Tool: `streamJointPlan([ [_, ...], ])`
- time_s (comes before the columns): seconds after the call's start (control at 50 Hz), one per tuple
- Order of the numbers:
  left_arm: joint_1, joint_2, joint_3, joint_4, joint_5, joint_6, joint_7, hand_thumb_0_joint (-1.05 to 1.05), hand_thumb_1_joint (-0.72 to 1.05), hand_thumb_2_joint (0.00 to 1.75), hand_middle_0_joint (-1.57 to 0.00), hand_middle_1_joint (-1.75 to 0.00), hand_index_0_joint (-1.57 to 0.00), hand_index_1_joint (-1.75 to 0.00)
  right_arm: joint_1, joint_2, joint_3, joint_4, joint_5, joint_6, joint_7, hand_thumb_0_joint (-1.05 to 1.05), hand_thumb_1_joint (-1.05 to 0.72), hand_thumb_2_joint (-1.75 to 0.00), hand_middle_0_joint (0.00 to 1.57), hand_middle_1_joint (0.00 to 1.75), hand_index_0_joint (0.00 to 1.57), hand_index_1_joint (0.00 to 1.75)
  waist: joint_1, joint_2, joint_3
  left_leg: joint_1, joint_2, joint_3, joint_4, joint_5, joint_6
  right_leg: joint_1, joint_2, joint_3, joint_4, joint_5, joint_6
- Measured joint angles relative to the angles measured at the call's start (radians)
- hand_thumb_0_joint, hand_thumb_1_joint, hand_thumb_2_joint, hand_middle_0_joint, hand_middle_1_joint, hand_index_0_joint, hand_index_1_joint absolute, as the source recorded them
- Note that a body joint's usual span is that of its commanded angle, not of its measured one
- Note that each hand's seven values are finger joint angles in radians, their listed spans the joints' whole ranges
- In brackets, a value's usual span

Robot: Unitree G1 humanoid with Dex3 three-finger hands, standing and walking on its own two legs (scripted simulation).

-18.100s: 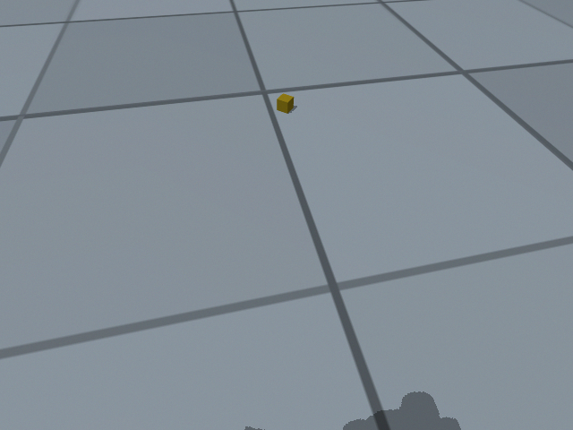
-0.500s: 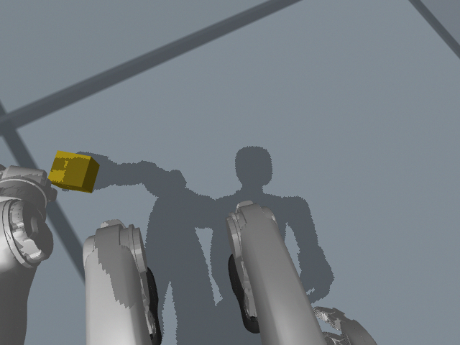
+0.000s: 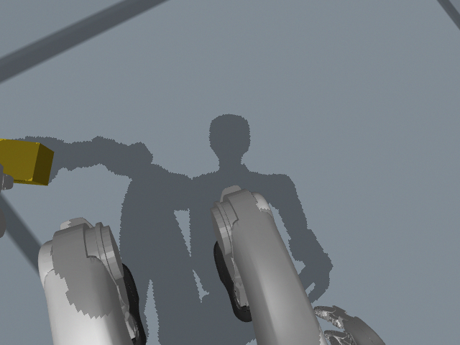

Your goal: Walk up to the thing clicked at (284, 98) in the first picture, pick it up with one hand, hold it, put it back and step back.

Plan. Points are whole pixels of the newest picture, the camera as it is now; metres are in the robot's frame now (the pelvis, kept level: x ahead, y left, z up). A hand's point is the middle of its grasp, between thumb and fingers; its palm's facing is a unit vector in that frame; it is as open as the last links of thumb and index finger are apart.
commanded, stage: rise first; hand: left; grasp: from above
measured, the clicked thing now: (23, 163) +0.47 +0.32 -0.30
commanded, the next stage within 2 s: approach in 0.52 s
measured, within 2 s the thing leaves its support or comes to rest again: neither
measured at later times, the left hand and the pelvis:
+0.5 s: hand out of the picture +0.43 +0.35 -0.17, palm faces -0.03 -0.45 -0.89, open 14.0 cm; pelvis +0.00 +0.01 -0.01, yaw -2 degrees
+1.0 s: hand (4, 153) +0.47 +0.31 -0.20, palm faces -0.07 -0.45 -0.89, open 14.3 cm; pelvis +0.00 +0.01 -0.01, yaw -4 degrees
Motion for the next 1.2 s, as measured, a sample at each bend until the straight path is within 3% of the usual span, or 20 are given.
streamJointPlan([
  [0.38,-0.009,0.049,-0.011,0.005,0.018,0.012,0.002,0.00,-0.52,1.02,-0.10,-1.05,-0.09,-1.05,0.010,0.006,0.043,-0.012,-0.012,0.007,0.019,0.01,-0.92,-0.90,0.19,0.30,0.19,0.30,-0.031,-0.013,0.041,-0.015,-0.003,-0.029,0.054,-0.014,0.008,0.005,0.007,-0.021,0.025,-0.008,0.015],
  [0.66,-0.040,0.085,-0.033,0.016,0.004,0.015,0.016,0.00,-0.54,1.03,-0.10,-1.02,-0.08,-1.04,0.017,-0.010,0.068,-0.020,-0.009,-0.004,0.037,0.01,-0.92,-0.90,0.19,0.30,0.19,0.30,-0.051,-0.027,0.068,-0.017,-0.007,-0.048,0.069,-0.016,0.011,0.017,0.009,-0.036,0.024,-0.007,0.021],
  [0.92,-0.102,0.135,-0.120,0.068,0.000,0.001,0.036,0.00,-0.56,1.03,-0.09,-1.00,-0.06,-1.02,-0.012,-0.019,0.128,-0.033,-0.034,-0.023,0.038,0.00,-0.92,-0.90,0.19,0.30,0.19,0.30,-0.118,-0.062,0.131,-0.010,-0.015,-0.066,0.079,-0.012,0.010,0.033,0.007,-0.052,0.023,-0.003,0.022],
  [1.08,-0.150,0.172,-0.080,0.060,-0.001,0.006,0.082,0.00,-0.58,1.06,-0.10,-1.00,-0.06,-1.03,-0.005,-0.036,0.166,-0.068,-0.034,-0.025,0.048,0.00,-0.92,-0.90,0.19,0.30,0.19,0.30,-0.162,-0.077,0.165,-0.004,-0.013,-0.090,0.084,-0.023,0.004,0.044,0.012,-0.071,0.013,-0.005,0.021],
  [1.2,-0.164,0.199,-0.055,0.020,-0.005,0.037,0.091,0.00,-0.58,1.10,-0.11,-1.01,-0.06,-1.05,0.024,-0.051,0.166,-0.097,-0.014,-0.003,0.066,0.00,-0.92,-0.90,0.19,0.30,0.19,0.30,-0.162,-0.065,0.156,-0.004,-0.005,-0.098,0.085,-0.034,0.005,0.043,0.019,-0.078,0.005,-0.007,0.023],
])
